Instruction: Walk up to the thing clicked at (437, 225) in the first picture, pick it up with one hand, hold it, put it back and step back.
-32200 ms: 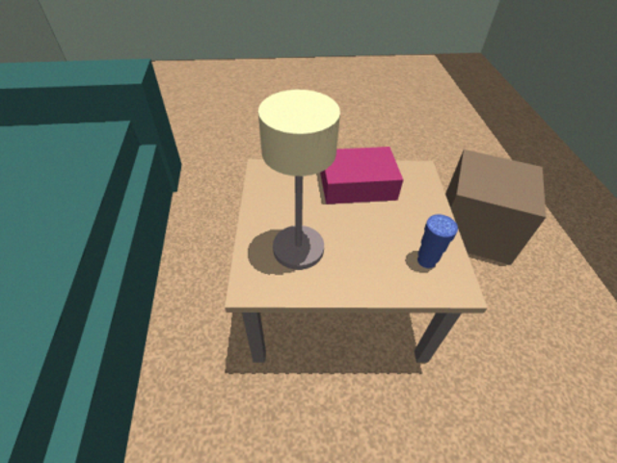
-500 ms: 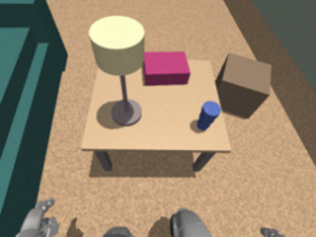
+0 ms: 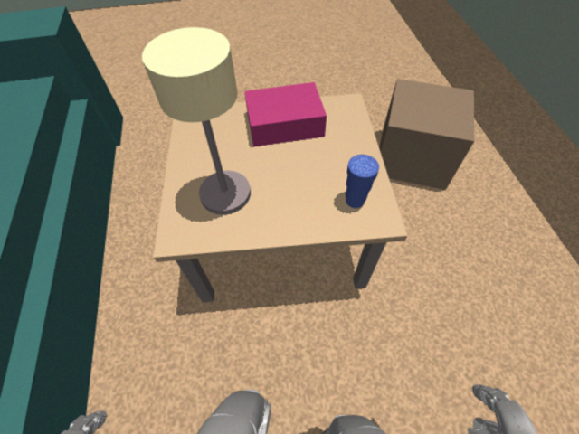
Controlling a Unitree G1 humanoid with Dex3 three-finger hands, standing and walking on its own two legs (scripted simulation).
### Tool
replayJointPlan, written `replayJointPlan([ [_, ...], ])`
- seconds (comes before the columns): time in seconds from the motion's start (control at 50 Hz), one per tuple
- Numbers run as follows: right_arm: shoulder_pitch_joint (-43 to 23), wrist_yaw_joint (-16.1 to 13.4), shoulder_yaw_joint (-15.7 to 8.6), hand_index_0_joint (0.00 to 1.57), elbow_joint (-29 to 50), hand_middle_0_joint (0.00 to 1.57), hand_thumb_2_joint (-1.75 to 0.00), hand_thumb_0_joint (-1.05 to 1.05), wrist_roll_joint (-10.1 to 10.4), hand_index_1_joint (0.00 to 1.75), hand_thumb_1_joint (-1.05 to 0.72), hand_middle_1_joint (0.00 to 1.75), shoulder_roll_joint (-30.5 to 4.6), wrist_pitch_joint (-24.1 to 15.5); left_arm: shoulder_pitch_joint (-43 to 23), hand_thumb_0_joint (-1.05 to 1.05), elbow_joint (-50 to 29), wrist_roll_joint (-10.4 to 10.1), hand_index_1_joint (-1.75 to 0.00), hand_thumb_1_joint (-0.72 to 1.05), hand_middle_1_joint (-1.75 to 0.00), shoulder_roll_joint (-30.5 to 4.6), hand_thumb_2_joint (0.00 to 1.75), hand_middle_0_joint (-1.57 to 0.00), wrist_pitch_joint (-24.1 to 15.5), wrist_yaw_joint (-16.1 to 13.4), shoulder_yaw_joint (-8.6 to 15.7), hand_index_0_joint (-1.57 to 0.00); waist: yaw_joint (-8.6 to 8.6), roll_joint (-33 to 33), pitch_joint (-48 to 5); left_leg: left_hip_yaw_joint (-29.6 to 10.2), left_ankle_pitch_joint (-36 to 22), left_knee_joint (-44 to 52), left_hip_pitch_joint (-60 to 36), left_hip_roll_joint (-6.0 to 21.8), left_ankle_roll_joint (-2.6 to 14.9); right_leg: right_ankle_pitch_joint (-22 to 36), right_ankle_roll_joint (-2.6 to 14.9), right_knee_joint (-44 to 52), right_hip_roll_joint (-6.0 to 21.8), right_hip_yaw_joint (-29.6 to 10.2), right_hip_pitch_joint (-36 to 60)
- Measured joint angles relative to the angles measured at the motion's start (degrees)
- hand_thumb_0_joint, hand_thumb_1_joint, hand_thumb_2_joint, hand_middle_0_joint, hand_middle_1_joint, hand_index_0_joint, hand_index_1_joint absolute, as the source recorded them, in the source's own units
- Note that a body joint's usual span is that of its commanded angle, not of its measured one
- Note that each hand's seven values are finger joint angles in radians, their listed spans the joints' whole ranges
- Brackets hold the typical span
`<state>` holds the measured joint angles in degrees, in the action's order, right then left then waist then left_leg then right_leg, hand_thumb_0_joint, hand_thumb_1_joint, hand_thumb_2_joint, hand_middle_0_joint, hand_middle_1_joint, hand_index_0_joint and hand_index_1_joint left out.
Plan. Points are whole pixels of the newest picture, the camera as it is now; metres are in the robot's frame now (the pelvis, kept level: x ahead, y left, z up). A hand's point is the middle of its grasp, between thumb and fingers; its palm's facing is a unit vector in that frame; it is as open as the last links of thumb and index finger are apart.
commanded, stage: step back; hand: right
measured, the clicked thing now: (358, 184) +0.68 -0.18 -0.26
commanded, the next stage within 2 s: none
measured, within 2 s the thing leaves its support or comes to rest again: neither
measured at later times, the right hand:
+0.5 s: hand out of the picture -0.02 -0.26 -0.13, palm faces -0.06 +0.90 -0.44, open 7.4 cm
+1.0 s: hand out of the picture -0.22 -0.29 -0.16, palm faces -0.13 +0.91 -0.39, open 7.4 cm
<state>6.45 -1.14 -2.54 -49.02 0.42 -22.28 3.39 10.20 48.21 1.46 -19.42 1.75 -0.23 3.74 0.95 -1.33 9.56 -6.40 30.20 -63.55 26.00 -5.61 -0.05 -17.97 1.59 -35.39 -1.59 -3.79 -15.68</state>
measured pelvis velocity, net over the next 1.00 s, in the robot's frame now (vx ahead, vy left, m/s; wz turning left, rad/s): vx -0.31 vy -0.03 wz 0.08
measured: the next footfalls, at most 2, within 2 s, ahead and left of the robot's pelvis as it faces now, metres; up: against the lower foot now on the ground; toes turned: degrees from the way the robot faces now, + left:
left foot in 0.22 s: -0.04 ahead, +0.13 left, +0.00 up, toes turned +1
right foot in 0.60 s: -0.19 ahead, -0.15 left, +0.00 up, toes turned +2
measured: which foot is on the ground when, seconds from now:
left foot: up 0.00-0.20, down 0.22-0.64, up 0.66-0.92, down 0.94-1.00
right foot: down 0.00-0.22, up 0.24-0.58, down 0.60-0.94, up 0.96-1.00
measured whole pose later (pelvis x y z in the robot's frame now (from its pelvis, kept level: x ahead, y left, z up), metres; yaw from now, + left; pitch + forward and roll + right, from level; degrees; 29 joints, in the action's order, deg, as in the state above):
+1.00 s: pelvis -0.31 -0.03 -0.01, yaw +4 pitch -3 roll +1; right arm 11.4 -0.1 -2.1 -50.4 -1.9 -21.1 2.5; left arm 5.9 45.2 0.9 -22.6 3.8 -1.4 3.8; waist 0.2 2.3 10.7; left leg -0.5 18.5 -38.7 17.2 -2.7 1.3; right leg -27.4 0.3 -50.6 0.9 -3.1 -24.8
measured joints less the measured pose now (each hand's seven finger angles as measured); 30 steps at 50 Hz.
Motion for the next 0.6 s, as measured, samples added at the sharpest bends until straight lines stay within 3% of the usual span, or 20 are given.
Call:
replayJointPlan([
  [0.06, 1.3, -0.2, 0.3, 0.21, 0.2, 0.20, -0.90, 0.00, -0.1, 0.30, -0.90, 0.30, -0.6, -0.6, -0.8, 0.00, -1.6, 0.2, -0.30, 0.90, -0.30, 0.2, 0.90, -0.20, 0.2, -0.4, -0.1, -0.21, 0.07, 0.0, -0.5, -0.7, 0.0, -1.4, -1.2, -0.8, -0.81, 2.0, -0.29, 1.4, 0.8, 0.4, -1.2],
  [0.14, 2.3, -0.3, 0.3, 0.21, 0.0, 0.20, -0.90, 0.00, -0.6, 0.30, -0.90, 0.30, -0.8, -0.7, -2.4, 0.00, -4.2, 0.4, -0.30, 0.90, -0.30, -0.3, 0.90, -0.20, -0.1, -0.9, -0.2, -0.21, -0.14, 0.3, 0.1, 1.3, 0.2, 9.9, -5.8, 1.5, -1.18, 3.5, -0.88, 0.9, 1.7, 1.8, -3.5],
  [0.2, 2.9, 0.1, 0.0, 0.21, -0.1, 0.20, -0.90, 0.00, -1.2, 0.30, -0.90, 0.30, -0.5, -1.3, -3.4, 0.00, -5.4, 0.0, -0.30, 0.90, -0.30, -1.3, 0.90, -0.20, 0.4, -0.7, -0.3, -0.21, -0.80, 1.2, 0.6, 3.9, -6.5, 24.1, -10.7, 3.6, -0.33, 3.4, -1.71, -2.1, 2.4, 3.0, -6.0],
  [0.24, 2.8, 0.4, -0.3, 0.21, -0.6, 0.20, -0.90, 0.00, -2.0, 0.30, -0.90, 0.30, 0.6, -1.6, -4.2, 0.00, -5.2, -0.3, -0.30, 0.90, -0.30, -2.4, 0.90, -0.20, 1.1, -0.6, -0.1, -0.21, -0.52, 3.7, 1.6, 5.3, -10.2, 26.3, -11.3, 2.5, 1.02, 2.3, -1.69, -5.1, 3.1, 1.5, -7.5],
  [0.3, 3.3, 1.3, 0.4, 0.21, -0.6, 0.20, -0.90, 0.00, -2.5, 0.30, -0.90, 0.30, 1.6, -1.8, -3.9, 0.00, -3.3, -0.4, -0.30, 0.91, -0.30, -2.7, 0.90, -0.20, 2.2, -1.0, 0.6, -0.21, -1.09, 3.8, 1.1, 5.0, -10.7, 25.5, -10.0, 3.8, 1.72, -10.6, -1.01, -18.7, -2.4, -3.3, -10.6],
  [0.34, 3.6, 1.1, 0.7, 0.21, -0.6, 0.21, -0.90, 0.00, -2.6, 0.30, -0.90, 0.30, 2.3, -1.8, -3.0, 0.00, -2.4, -0.7, -0.30, 0.91, -0.30, -3.1, 0.90, -0.20, 2.4, -1.0, 1.0, -0.21, -1.03, 4.1, 0.2, 5.1, -12.5, 27.2, -9.7, 4.8, 1.56, -12.1, -0.92, -27.9, -5.1, -5.0, -12.0],
  [0.4, 3.3, 0.8, 0.6, 0.21, 0.1, 0.21, -0.90, 0.00, -2.6, 0.30, -0.90, 0.30, 2.5, -1.9, -1.5, 0.00, -1.9, -0.7, -0.30, 0.91, -0.30, -3.5, 0.90, -0.20, 2.1, -0.7, 1.5, -0.21, -0.57, 4.0, -0.2, 5.5, -14.9, 29.2, -8.8, 6.1, 1.45, -11.6, -2.01, -34.5, -6.0, -5.4, -11.4],
  [0.5, 1.6, 0.5, 0.1, 0.21, 2.6, 0.21, -0.90, 0.00, -2.5, 0.30, -0.90, 0.30, 2.0, -2.3, 0.6, 0.00, -1.0, -0.4, -0.30, 0.91, -0.30, -3.9, 0.90, -0.20, 2.2, -0.2, 1.7, -0.20, -0.21, 3.6, 0.5, 6.5, -17.9, 29.5, -5.9, 7.9, 1.00, -11.9, -3.74, -26.8, -3.2, -4.6, -5.6],
  [0.56, 0.4, 0.6, 0.1, 0.21, 3.8, 0.21, -0.90, 0.00, -2.5, 0.30, -0.90, 0.30, 1.0, -1.9, 1.2, 0.00, -0.2, -0.4, -0.30, 0.91, -0.30, -3.8, 0.90, -0.20, 1.9, 0.2, 1.4, -0.20, 0.03, 2.8, 0.6, 7.2, -19.1, 28.1, -3.2, 9.0, 0.17, -10.7, -3.24, -14.8, -0.5, -2.2, -0.8],
  [0.6, -0.2, 0.8, 0.1, 0.21, 4.2, 0.21, -0.90, 0.00, -2.4, 0.30, -0.90, 0.30, 0.1, -1.3, 1.8, 0.00, 0.4, -0.4, -0.30, 0.91, -0.30, -3.7, 0.90, -0.20, 1.3, 0.5, 1.2, -0.20, 0.21, 2.1, 0.2, 7.4, -19.5, 26.2, -0.9, 9.7, -0.75, -6.6, -2.27, -4.1, 0.8, -0.3, 3.2],
])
